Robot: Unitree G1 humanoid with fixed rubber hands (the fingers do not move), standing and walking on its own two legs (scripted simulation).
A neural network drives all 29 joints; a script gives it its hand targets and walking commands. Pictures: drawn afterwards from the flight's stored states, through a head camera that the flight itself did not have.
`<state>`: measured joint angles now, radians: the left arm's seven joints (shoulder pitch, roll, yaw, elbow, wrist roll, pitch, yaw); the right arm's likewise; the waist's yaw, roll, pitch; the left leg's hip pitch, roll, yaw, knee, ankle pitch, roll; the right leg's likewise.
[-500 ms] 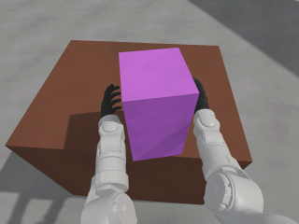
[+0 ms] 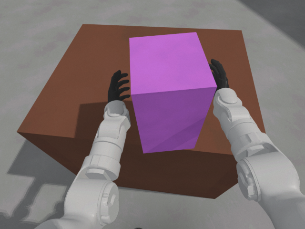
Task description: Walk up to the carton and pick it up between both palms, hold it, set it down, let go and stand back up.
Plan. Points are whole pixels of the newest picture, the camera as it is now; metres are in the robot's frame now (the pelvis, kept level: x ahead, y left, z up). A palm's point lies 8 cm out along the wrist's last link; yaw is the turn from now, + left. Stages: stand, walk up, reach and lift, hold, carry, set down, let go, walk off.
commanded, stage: set down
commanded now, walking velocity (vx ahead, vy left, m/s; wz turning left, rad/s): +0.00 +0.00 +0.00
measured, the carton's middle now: (166, 100) +0.44 +0.05 +0.06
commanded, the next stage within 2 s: none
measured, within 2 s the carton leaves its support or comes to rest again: neither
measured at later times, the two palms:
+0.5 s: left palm (99, 82) +0.41 +0.21 +0.15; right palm (246, 69) +0.49 -0.14 +0.15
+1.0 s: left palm (78, 60) +0.40 +0.23 +0.22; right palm (257, 42) +0.49 -0.13 +0.22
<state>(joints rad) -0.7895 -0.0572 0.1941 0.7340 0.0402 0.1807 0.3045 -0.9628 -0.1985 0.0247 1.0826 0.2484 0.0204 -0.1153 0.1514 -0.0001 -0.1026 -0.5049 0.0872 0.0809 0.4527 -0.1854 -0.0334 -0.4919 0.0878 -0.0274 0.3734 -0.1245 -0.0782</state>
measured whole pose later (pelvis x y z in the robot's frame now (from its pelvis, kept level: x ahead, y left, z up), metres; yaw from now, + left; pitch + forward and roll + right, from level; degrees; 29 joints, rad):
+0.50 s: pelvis +0.00 -0.02 +0.00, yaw +2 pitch +14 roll +1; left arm -0.83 0.09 0.21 0.58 -0.09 0.38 0.20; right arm -0.99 -0.38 0.13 0.91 0.41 0.18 -0.04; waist 0.13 0.01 -0.15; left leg -0.48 0.06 0.04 0.36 -0.13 -0.05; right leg -0.50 0.08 -0.04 0.37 -0.13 -0.08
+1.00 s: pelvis +0.00 -0.01 +0.00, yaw +5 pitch +11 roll +0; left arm -0.92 0.20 0.14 0.35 -0.17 0.75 0.25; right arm -1.09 -0.47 0.12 0.86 0.50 0.38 -0.03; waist 0.09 0.00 -0.13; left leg -0.43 0.05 -0.01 0.40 -0.15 -0.04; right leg -0.40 0.07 -0.06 0.35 -0.14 -0.08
